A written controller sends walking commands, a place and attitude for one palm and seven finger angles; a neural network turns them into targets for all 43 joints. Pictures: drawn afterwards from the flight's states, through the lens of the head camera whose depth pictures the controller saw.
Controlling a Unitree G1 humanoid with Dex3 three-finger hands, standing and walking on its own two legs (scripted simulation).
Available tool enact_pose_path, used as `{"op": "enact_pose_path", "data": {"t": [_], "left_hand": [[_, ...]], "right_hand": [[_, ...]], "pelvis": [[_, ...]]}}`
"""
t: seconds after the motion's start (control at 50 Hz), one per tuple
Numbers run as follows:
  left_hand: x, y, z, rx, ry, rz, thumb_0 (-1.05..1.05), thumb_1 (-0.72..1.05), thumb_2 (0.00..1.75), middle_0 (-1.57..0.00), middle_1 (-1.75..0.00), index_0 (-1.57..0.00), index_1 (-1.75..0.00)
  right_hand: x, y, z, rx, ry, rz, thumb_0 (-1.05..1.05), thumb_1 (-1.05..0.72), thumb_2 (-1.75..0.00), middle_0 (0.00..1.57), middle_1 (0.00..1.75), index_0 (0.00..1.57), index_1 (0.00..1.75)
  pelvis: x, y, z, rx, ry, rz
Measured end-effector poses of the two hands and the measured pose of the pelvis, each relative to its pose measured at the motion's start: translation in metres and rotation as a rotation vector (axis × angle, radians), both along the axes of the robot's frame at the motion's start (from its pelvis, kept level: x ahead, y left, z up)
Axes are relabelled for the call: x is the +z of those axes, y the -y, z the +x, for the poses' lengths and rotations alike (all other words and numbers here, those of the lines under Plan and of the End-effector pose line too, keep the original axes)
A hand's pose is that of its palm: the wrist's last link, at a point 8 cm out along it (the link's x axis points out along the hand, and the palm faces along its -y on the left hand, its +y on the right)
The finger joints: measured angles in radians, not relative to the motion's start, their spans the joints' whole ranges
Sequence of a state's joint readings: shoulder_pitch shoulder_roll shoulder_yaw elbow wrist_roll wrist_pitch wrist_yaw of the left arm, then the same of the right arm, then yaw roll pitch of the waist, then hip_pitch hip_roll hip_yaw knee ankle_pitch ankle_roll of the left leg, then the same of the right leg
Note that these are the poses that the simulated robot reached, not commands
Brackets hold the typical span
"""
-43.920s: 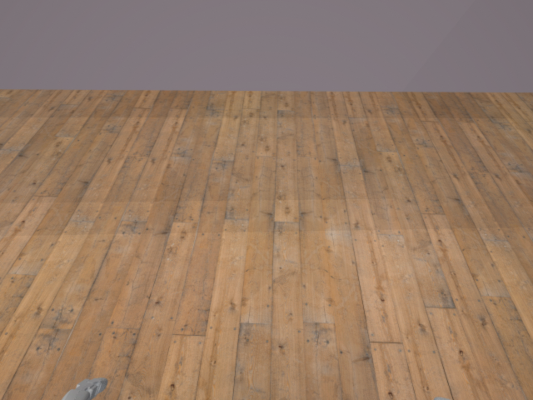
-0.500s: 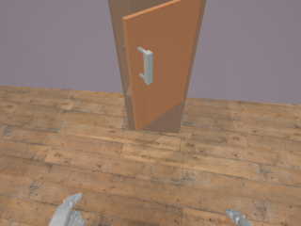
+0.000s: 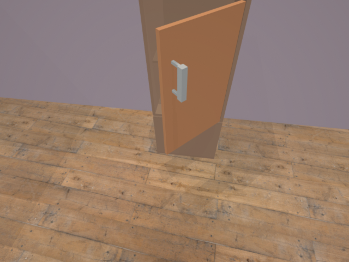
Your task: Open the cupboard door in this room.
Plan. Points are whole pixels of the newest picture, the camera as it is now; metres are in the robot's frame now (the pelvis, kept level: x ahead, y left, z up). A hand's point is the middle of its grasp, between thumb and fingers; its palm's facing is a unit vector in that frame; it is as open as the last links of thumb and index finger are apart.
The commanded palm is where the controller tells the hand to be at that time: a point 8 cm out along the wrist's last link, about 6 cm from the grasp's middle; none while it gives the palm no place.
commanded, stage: let the arm hang, fingers relaxed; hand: left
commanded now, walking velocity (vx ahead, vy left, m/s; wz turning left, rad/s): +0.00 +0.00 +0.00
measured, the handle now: (178, 81) +0.64 +0.02 +0.05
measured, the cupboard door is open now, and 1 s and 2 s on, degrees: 46 46 46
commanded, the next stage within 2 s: look to check the result in 0.38 s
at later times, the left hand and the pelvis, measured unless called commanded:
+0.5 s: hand out of the picture +0.08 +0.23 -0.16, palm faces -0.01 -0.95 -0.30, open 7.4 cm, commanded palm none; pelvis +0.02 +0.00 +0.00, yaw +0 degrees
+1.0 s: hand out of the picture +0.13 +0.24 -0.15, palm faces -0.03 -0.94 -0.33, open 7.4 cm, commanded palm none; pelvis +0.05 +0.00 +0.01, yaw +0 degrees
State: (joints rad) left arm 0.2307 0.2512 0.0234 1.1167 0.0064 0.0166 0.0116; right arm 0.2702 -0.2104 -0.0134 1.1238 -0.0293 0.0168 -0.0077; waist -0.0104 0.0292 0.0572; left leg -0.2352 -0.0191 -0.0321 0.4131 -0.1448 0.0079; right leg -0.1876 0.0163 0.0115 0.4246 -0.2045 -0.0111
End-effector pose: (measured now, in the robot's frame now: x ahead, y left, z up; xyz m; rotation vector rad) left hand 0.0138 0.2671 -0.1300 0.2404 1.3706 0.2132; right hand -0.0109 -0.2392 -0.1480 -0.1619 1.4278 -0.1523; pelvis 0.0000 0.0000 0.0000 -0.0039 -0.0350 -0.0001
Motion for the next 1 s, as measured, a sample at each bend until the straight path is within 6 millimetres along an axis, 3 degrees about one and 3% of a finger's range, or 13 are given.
{"op": "enact_pose_path", "data": {"t": [0.22,0.56,0.78,1.0], "left_hand": [[0.001,-0.001,0.036,-0.031,0.072,-0.014,0.00,0.90,0.90,-0.20,-0.30,-0.20,-0.30],[0.009,-0.015,0.069,-0.048,0.087,0.020,0.01,0.90,0.90,-0.20,-0.30,-0.20,-0.30],[0.015,-0.021,0.090,-0.062,0.102,0.044,0.01,0.90,0.90,-0.20,-0.30,-0.20,-0.30],[0.015,-0.015,0.106,-0.077,0.114,0.040,0.01,0.90,0.90,-0.20,-0.30,-0.20,-0.30]], "right_hand": [[0.006,0.007,0.042,0.018,0.092,-0.029,0.01,-0.91,-0.90,0.20,0.30,0.20,0.30],[0.022,0.037,0.100,0.061,0.162,-0.098,0.01,-0.91,-0.90,0.20,0.30,0.20,0.30],[0.024,0.043,0.120,0.071,0.173,-0.102,0.01,-0.91,-0.90,0.20,0.30,0.20,0.30],[0.024,0.046,0.125,0.068,0.163,-0.102,0.01,-0.91,-0.90,0.20,0.30,0.21,0.30]], "pelvis": [[0.002,-0.005,0.007,-0.004,-0.006,0.006],[0.005,-0.003,0.026,-0.003,-0.014,0.007],[0.006,0.000,0.038,-0.005,-0.018,0.009],[0.007,0.003,0.047,-0.008,-0.022,0.011]]}}
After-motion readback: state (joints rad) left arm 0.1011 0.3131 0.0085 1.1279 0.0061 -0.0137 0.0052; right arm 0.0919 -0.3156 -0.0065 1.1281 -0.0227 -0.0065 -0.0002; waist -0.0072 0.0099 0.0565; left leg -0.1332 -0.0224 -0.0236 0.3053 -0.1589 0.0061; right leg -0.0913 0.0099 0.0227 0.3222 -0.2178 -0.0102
